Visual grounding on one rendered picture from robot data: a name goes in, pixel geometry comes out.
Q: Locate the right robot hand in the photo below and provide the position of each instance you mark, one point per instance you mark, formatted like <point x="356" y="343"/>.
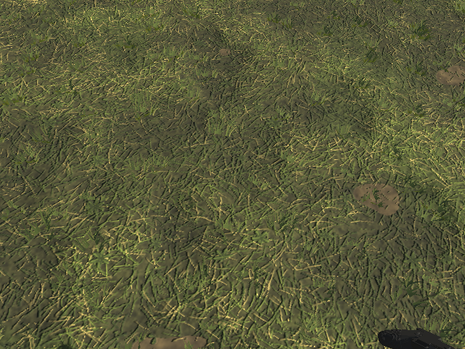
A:
<point x="411" y="339"/>

